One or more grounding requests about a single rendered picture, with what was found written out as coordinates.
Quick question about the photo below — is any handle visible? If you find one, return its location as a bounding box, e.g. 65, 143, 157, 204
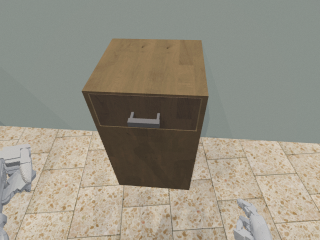
127, 112, 160, 128

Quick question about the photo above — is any drawer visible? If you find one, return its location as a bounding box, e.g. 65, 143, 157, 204
89, 93, 201, 131

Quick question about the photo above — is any left robot hand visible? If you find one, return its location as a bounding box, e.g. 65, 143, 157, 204
0, 143, 37, 213

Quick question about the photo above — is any cabinet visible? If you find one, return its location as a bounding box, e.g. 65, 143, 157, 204
82, 38, 209, 190

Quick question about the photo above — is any right robot hand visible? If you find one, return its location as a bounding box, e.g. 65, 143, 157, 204
233, 198, 273, 240

